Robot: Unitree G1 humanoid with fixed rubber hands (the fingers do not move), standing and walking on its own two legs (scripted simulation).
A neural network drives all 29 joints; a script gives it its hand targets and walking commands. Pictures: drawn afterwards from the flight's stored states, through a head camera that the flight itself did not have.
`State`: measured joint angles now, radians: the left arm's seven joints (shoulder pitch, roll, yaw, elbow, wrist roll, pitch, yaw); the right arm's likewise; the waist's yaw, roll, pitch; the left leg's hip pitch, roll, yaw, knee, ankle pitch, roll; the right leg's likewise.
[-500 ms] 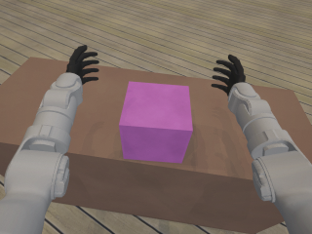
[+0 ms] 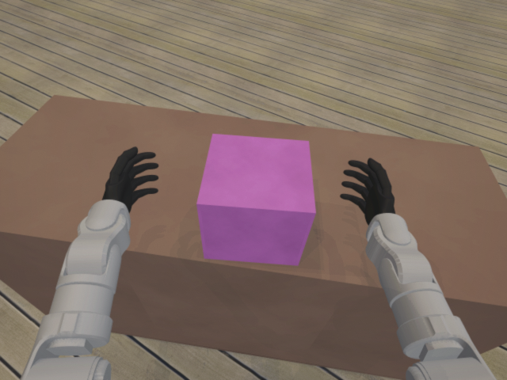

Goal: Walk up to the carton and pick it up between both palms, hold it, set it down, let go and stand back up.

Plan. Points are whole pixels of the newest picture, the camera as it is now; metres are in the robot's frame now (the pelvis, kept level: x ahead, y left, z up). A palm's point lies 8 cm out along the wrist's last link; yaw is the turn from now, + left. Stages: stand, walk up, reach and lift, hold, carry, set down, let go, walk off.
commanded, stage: set down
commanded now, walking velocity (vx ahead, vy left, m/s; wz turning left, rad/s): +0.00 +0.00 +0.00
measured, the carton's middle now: (255, 200) +0.46 +0.00 -0.02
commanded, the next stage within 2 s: let go in 2.00 s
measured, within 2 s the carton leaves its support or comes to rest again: neither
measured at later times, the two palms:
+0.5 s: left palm (115, 262) +0.29 +0.22 +0.04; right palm (380, 269) +0.28 -0.19 +0.04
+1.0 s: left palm (111, 321) +0.22 +0.22 -0.02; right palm (379, 320) +0.22 -0.20 -0.02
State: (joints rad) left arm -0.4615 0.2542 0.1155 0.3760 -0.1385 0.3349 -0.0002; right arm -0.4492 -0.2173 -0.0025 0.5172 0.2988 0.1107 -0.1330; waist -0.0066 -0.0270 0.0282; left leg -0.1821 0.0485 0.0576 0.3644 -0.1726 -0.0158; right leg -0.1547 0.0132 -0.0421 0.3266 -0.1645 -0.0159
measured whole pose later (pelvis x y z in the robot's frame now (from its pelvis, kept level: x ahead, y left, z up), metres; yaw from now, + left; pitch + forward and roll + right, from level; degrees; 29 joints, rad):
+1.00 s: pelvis +0.03 +0.01 +0.00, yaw +0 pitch -4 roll +0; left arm 0.18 0.22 -0.05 0.43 -0.14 -0.25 0.02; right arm 0.18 -0.13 0.01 0.52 0.16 -0.33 -0.03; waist 0.03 -0.02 0.04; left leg -0.07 0.03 0.05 0.38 -0.24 -0.01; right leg -0.05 0.01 -0.02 0.35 -0.23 -0.01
